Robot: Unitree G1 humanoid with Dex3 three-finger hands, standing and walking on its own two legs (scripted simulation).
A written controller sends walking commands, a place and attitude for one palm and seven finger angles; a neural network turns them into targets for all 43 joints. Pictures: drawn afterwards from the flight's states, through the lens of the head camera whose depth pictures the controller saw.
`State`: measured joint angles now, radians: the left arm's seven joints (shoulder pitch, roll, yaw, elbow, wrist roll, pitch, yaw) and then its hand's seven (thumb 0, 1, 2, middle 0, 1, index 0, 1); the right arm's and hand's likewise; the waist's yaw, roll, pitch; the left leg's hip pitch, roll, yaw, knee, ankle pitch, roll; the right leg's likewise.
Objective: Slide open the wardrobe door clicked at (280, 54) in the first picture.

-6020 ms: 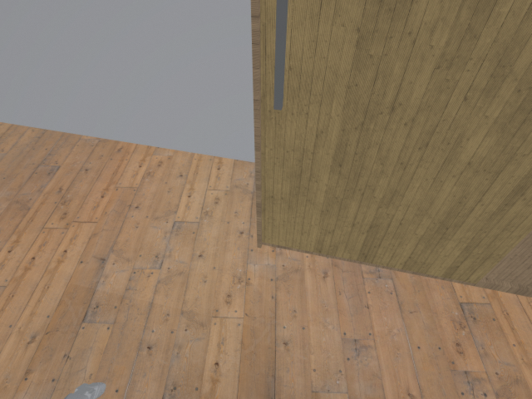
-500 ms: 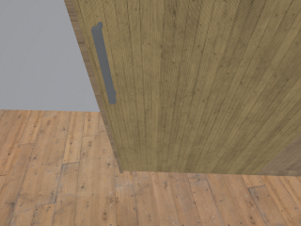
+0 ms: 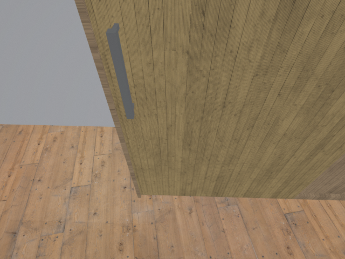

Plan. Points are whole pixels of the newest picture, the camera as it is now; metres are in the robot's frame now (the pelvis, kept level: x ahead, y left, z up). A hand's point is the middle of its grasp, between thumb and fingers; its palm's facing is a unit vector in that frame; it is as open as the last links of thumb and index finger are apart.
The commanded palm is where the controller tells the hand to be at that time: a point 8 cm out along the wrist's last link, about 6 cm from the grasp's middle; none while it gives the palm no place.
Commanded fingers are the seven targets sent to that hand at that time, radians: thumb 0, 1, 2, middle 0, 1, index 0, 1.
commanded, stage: raise the hand with hooked fingers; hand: left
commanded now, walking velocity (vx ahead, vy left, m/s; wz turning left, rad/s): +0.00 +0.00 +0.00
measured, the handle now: (124, 77) +0.53 +0.17 +0.13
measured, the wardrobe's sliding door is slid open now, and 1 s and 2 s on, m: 0.00 0.00 0.00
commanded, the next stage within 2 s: none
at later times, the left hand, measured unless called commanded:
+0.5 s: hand (79, 253) +0.14 +0.21 -0.03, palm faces +0.16 -0.99 -0.01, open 8.8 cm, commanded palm +0.13 +0.26 +0.00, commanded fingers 0.00 0.34 0.66 -0.24 -0.66 -0.24 -0.66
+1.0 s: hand (51, 212) +0.19 +0.26 +0.05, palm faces +0.07 -1.00 -0.07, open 11.9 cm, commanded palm +0.16 +0.31 +0.07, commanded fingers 0.00 -0.24 0.41 -0.28 -1.03 -0.28 -1.03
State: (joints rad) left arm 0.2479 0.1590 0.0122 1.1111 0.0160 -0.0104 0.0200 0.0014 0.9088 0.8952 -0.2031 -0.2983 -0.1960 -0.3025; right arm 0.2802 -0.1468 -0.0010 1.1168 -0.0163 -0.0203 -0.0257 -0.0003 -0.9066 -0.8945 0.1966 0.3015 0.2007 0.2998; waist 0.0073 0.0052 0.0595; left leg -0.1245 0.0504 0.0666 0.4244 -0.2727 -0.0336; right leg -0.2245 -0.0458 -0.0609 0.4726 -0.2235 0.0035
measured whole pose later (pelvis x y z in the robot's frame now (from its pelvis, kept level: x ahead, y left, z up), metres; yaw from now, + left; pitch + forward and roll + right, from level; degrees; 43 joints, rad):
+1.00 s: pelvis -0.01 +0.03 -0.04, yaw +3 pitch +5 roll -2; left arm 0.36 0.29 0.29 -0.10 -0.32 -0.20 -0.33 0.00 -0.02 0.50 -0.27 -0.89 -0.26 -0.90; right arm 0.30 -0.26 0.02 0.59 0.04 -0.27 -0.07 0.01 -0.90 -0.89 0.20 0.30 0.21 0.30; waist 0.01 0.03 -0.07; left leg -0.49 0.04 0.01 0.85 -0.45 0.01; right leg -0.51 -0.08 -0.09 0.78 -0.35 0.04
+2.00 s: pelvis -0.01 +0.00 +0.00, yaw +2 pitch -2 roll +0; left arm -0.08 0.43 0.48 0.17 -0.34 0.08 -0.46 -0.02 -0.50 0.30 -0.31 -1.20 -0.30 -1.20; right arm 0.26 -0.28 0.06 0.59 0.07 -0.23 -0.11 0.01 -0.90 -0.89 0.20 0.30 0.20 0.30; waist 0.05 0.05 -0.01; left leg -0.17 0.05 0.03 0.52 -0.31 -0.02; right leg -0.23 -0.05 -0.09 0.50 -0.24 0.01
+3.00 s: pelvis -0.02 +0.01 +0.00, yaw +2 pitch +0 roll +0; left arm -0.41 0.42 0.38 0.50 -0.26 0.03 -0.38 -0.02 -0.50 0.30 -0.30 -1.20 -0.30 -1.20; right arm 0.27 -0.28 0.06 0.63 0.07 -0.18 -0.12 0.01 -0.90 -0.89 0.20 0.30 0.20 0.30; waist 0.01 0.04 -0.01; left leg -0.22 0.04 0.04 0.51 -0.29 -0.02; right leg -0.28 -0.06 -0.08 0.50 -0.21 0.01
